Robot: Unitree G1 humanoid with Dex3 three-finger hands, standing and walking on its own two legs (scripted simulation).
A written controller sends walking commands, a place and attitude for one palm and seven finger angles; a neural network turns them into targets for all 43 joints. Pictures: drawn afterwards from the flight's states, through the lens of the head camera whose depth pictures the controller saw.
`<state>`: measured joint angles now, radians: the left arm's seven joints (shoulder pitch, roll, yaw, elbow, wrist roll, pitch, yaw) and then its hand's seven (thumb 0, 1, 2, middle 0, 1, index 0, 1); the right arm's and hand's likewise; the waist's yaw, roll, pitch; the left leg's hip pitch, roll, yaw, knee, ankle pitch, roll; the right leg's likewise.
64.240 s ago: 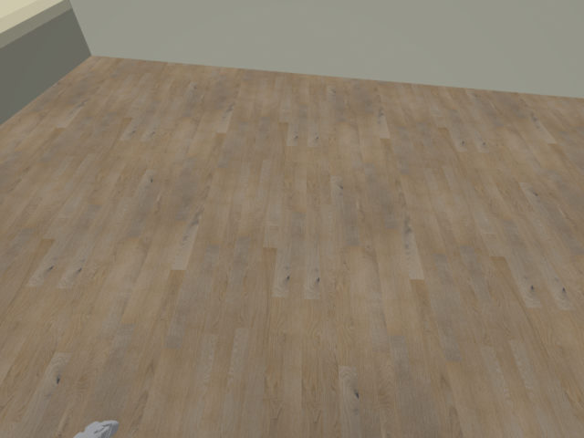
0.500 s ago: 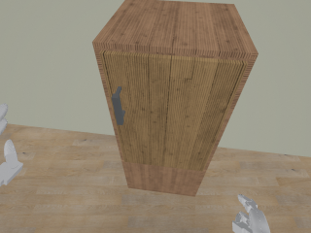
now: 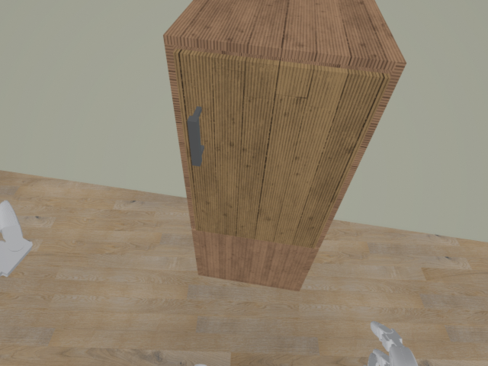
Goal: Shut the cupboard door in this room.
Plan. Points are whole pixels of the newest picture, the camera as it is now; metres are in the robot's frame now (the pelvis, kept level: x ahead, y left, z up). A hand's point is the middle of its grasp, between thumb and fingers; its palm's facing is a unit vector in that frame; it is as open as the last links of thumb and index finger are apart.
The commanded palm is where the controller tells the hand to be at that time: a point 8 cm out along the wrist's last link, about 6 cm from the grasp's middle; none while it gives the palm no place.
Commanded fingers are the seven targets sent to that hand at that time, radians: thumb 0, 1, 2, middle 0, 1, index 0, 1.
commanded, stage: step back with the hand held close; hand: left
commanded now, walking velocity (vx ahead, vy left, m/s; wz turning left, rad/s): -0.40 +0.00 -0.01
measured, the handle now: (197, 136) +0.56 +0.13 +0.06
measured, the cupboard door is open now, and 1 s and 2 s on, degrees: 0 0 0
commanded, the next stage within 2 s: stop stepping back and stand still in 0.52 s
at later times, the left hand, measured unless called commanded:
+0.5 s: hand out of the picture +0.13 +0.27 +0.19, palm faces +0.44 -0.77 -0.45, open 7.4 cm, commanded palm +0.06 +0.31 +0.20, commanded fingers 0.00 0.90 0.90 -0.20 -0.30 -0.20 -0.30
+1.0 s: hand out of the picture +0.05 +0.28 +0.19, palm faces +0.43 -0.81 -0.40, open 7.4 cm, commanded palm +0.01 +0.31 +0.20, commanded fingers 0.00 0.90 0.90 -0.20 -0.30 -0.20 -0.30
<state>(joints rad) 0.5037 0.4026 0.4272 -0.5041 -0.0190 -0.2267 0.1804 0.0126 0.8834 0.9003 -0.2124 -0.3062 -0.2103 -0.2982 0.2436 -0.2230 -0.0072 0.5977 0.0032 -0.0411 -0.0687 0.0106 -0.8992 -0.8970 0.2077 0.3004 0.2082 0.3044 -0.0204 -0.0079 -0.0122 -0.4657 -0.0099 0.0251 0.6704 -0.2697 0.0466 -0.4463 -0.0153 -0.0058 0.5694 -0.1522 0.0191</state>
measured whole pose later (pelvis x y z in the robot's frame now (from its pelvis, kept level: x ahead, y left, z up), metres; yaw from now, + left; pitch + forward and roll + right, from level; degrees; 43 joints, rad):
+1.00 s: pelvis -0.14 +0.02 -0.01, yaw -2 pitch -3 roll -4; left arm 0.55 0.47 0.45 -0.51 -0.06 -0.17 0.14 0.01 0.88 0.90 -0.22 -0.31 -0.21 -0.30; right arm 0.31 -0.22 0.01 0.68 0.00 -0.07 -0.08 0.01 -0.90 -0.90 0.21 0.30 0.21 0.30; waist -0.03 0.01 -0.08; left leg -0.51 0.02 0.01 0.63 -0.14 0.01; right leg -0.01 0.05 -0.02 0.53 -0.48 0.00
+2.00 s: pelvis -0.20 +0.06 +0.00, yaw +0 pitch -2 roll -3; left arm 0.24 0.30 0.09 0.42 0.03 0.04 0.02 0.00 0.90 0.90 -0.20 -0.30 -0.19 -0.30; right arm 0.21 -0.29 -0.01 0.84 -0.02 0.00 -0.01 0.01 -0.90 -0.90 0.21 0.30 0.21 0.30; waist -0.03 0.09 -0.03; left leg -0.47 -0.03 -0.01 0.68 -0.23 0.02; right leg -0.22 0.05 -0.05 0.63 -0.38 -0.03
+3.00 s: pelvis -0.17 +0.04 +0.02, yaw -2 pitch -2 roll +0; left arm 0.33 0.10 0.00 1.15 0.01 -0.01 0.04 0.00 0.91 0.90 -0.20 -0.30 -0.20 -0.30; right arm 0.32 -0.10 0.01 1.15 -0.01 0.01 -0.04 0.00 -0.91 -0.90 0.20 0.30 0.20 0.30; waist -0.02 0.00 0.02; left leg -0.26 -0.02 0.01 0.40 -0.12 0.02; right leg -0.07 0.03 -0.02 0.41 -0.31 -0.04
